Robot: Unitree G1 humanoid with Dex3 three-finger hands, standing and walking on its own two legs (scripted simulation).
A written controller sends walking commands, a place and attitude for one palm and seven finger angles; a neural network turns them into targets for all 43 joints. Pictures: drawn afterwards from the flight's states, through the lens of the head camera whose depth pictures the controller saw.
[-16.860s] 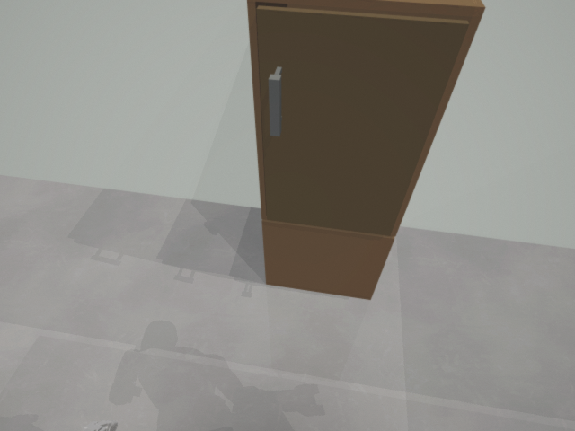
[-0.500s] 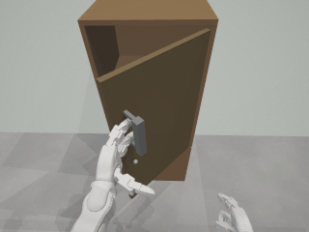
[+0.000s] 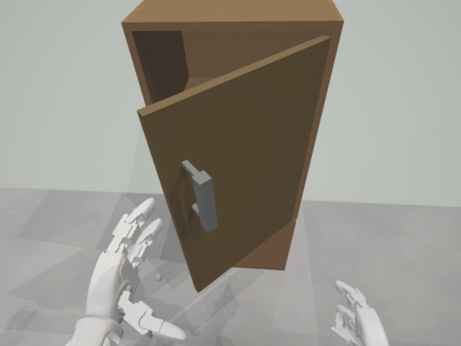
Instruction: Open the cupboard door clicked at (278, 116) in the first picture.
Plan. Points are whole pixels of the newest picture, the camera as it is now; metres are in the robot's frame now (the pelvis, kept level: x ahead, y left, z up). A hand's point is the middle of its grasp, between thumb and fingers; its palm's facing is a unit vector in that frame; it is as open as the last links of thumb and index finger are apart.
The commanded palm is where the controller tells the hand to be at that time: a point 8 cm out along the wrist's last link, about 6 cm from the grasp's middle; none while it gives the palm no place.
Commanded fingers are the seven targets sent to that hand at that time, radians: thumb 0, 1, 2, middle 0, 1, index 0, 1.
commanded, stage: slide the hand sideways off the handle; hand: left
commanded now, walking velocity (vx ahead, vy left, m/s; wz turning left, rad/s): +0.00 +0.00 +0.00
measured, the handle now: (199, 196) +0.34 +0.08 +0.11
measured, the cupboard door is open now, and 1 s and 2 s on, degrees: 43 43 43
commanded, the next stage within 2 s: draw the hand back to the body in 0.08 s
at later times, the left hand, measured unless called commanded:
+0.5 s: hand (124, 274) +0.19 +0.16 +0.12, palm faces +0.01 -1.00 -0.04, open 16.3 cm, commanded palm +0.16 +0.22 +0.13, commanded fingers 0.00 -0.50 0.30 -0.15 -0.30 -0.15 -0.30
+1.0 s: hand (65, 262) +0.19 +0.23 +0.15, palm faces +0.27 -0.91 -0.31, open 13.7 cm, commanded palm +0.15 +0.28 +0.17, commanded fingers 0.00 0.27 0.63 -0.18 -0.30 -0.18 -0.30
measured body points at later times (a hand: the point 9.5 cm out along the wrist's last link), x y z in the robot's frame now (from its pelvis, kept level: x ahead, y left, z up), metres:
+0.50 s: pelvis +0.00 +0.01 +0.00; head -0.01 -0.01 +0.45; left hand +0.18 +0.22 +0.12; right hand +0.18 -0.21 -0.07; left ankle +0.02 +0.12 -0.71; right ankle -0.03 -0.08 -0.71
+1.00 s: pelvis +0.00 +0.03 +0.02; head -0.01 +0.02 +0.47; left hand +0.17 +0.28 +0.16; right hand +0.19 -0.18 -0.05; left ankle +0.02 +0.12 -0.71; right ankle -0.03 -0.08 -0.71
